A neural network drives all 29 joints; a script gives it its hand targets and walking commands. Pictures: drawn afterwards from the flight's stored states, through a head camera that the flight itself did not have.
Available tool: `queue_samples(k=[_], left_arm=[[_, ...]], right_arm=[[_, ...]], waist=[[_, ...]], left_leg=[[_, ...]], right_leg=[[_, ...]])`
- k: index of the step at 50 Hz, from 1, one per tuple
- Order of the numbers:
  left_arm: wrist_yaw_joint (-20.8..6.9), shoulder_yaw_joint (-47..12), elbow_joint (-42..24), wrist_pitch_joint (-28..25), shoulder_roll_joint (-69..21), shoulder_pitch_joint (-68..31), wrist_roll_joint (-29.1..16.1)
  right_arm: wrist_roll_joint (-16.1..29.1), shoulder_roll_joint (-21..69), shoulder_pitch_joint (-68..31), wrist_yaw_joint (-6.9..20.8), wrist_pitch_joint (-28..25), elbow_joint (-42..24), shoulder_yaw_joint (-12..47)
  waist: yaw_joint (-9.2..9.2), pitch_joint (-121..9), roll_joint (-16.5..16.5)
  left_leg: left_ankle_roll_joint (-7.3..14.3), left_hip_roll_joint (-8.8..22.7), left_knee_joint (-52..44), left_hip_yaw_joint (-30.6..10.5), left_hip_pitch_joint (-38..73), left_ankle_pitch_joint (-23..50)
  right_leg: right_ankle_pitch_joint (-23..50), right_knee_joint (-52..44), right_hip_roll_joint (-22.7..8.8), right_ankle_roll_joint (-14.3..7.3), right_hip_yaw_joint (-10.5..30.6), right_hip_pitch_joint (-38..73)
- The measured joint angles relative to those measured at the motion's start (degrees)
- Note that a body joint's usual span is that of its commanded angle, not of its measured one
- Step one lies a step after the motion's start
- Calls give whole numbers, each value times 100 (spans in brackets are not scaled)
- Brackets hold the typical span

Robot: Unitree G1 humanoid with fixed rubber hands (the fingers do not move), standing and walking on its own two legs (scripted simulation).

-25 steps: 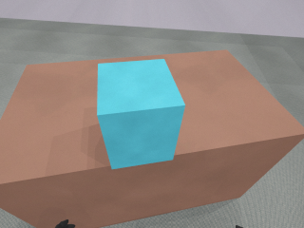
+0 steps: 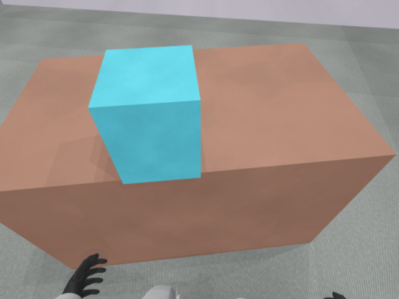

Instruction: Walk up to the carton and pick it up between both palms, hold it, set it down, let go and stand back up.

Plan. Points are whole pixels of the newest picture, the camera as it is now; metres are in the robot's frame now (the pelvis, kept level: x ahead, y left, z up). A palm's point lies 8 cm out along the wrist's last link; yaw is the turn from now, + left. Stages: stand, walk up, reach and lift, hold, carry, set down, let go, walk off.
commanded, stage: walk up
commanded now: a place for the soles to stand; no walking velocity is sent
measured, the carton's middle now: (156, 117) +0.52 +0.11 +0.07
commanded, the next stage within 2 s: none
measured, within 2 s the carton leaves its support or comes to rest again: neither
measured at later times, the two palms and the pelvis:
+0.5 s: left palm out of the picture +0.04 +0.25 -0.08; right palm out of the picture +0.12 -0.27 -0.08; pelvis -0.02 -0.02 +0.01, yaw +9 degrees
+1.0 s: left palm out of the picture +0.06 +0.26 -0.08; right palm (327, 291) +0.17 -0.25 -0.07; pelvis +0.00 -0.02 +0.01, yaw +14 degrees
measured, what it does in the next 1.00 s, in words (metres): steps on the spot: left foot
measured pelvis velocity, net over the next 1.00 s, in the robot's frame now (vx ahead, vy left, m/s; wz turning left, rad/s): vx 0.00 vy -0.02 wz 0.24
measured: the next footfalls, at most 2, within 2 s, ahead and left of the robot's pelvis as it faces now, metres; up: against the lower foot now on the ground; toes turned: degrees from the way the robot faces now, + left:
left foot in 0.14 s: +0.03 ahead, +0.11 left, +0.00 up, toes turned +3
left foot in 1.20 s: +0.09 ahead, +0.17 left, +0.00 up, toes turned +4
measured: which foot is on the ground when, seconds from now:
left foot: up 0.00-0.12, down 0.14-1.00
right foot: down 0.00-1.00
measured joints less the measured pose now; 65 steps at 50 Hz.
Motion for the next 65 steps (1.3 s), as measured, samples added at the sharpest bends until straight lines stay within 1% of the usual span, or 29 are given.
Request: queue_samples(k=[2,5,7,8,9,10,12,14,15,16,18,22,29,37,48,50,51,52,55,56,58,60,61,62,63,64,65], left_arm=[[34,16,41,-66,12,105,19],[69,56,108,-121,99,261,41],[66,78,149,-104,200,360,28],[51,88,177,-91,271,402,-6],[33,99,205,-75,316,474,-53],[19,111,224,-56,345,567,-93],[-7,119,250,-51,408,721,-142],[-18,113,266,-98,414,823,-128],[-23,106,273,-143,393,858,-111],[-25,91,288,-189,344,873,-91],[-27,35,301,-253,260,904,-72],[-13,-26,244,-288,188,975,-118],[-25,-49,150,-298,223,923,-127],[2,-78,39,-299,299,772,-121],[22,-133,-16,-236,314,637,-128],[36,-105,-16,-282,303,687,-48],[62,-87,-1,-335,304,758,14],[94,-65,39,-388,317,829,70],[174,-1,273,-514,345,1050,173],[183,12,369,-533,359,1136,181],[161,42,536,-526,420,1319,149],[111,70,627,-457,485,1515,85],[82,78,639,-406,500,1605,52],[50,80,632,-346,505,1680,16],[25,80,597,-275,494,1738,-5],[12,83,543,-209,489,1769,-13],[5,93,488,-165,484,1767,-21]], right_arm=[[-11,77,46,91,9,-23,0],[-20,207,131,215,-6,-47,-4],[-11,281,218,287,-73,-68,-15],[-24,335,234,309,-113,-51,-17],[-32,367,256,316,-144,-22,3],[-19,382,284,303,-165,15,33],[-12,430,305,241,-190,99,76],[2,449,286,207,-194,144,118],[19,438,252,214,-183,159,142],[40,412,186,234,-169,181,160],[95,392,70,282,-147,204,199],[67,411,-28,335,-126,182,243],[79,397,40,348,-218,217,252],[89,393,76,327,-224,271,315],[108,350,-99,304,-200,123,343],[34,340,-94,360,-191,78,309],[-18,338,-55,412,-175,52,276],[-69,344,-9,461,-154,27,242],[-141,327,93,574,-121,-24,161],[-137,325,109,608,-129,-40,131],[-114,354,122,671,-191,-72,76],[-109,372,137,686,-302,-125,37],[-120,367,140,655,-354,-135,25],[-137,368,129,593,-382,-130,35],[-145,359,121,513,-386,-117,70],[-130,356,116,429,-375,-79,111],[-115,356,120,355,-353,-33,145]], waist=[[37,-99,11],[53,-209,-31],[12,-274,-75],[-13,-258,-170],[-28,-261,-236],[-51,-293,-265],[-80,-327,-364],[-80,-356,-428],[-55,-363,-427],[-27,-340,-364],[-7,-358,-250],[14,-527,-222],[-2,-610,-143],[-23,-532,-176],[1,-529,-207],[-1,-558,-185],[-8,-584,-175],[-25,-591,-180],[20,-504,-160],[52,-464,-146],[128,-400,-155],[179,-367,-185],[183,-347,-217],[166,-325,-267],[128,-314,-284],[88,-293,-311],[54,-265,-345]], left_leg=[[-5,14,-440,148,160,56],[57,93,-1538,355,582,43],[199,120,-2479,397,960,534],[283,49,-2676,389,996,1018],[338,1,-2663,380,975,1160],[388,-8,-2618,355,943,1139],[415,-37,-2637,324,947,1079],[348,-61,-2678,281,937,1105],[305,-52,-2675,261,924,1118],[267,0,-2659,221,928,1120],[210,78,-2729,119,963,1162],[180,58,-3033,25,1055,1338],[168,26,-3252,-96,1075,1457],[164,-36,-3208,-241,1020,1420],[178,-131,-3013,-449,957,1283],[243,-151,-2853,-487,924,1044],[284,-140,-2658,-442,876,757],[279,-98,-2387,-280,781,547],[191,152,-1726,205,441,375],[173,252,-1749,297,381,399],[191,419,-2185,407,403,652],[242,475,-2838,457,610,1176],[245,424,-2893,511,650,1578],[264,361,-2731,578,618,1632],[297,338,-2557,622,584,1490],[341,327,-2460,664,599,1326],[387,322,-2428,707,646,1202]], right_leg=[[83,-116,-16,-26,-114,-6],[143,-169,-88,-27,-299,-44],[111,-71,-162,21,-442,-120],[1,64,-251,51,-460,-174],[-288,216,-285,102,-439,-221],[-637,346,-221,159,-327,-264],[-899,589,-106,192,-29,-299],[-761,399,-71,186,118,-159],[-464,124,-55,180,131,-38],[-25,-72,-2,181,93,40],[170,-266,75,153,-12,149],[156,-500,51,97,-105,252],[239,-727,17,103,-224,323],[146,-695,-44,103,-369,335],[-38,-571,-131,125,-579,391],[-142,-522,-139,75,-632,422],[-212,-486,-157,38,-668,455],[-265,-457,-199,13,-718,504],[-314,-541,-332,48,-855,745],[-303,-619,-367,98,-887,846],[-304,-726,-448,201,-913,1019],[-469,-543,-557,221,-871,1047],[-669,-285,-636,181,-796,982],[-998,96,-649,122,-589,842],[-1372,638,-519,104,-270,622],[-1555,1238,-343,91,36,381],[-1555,1797,-195,86,227,141]])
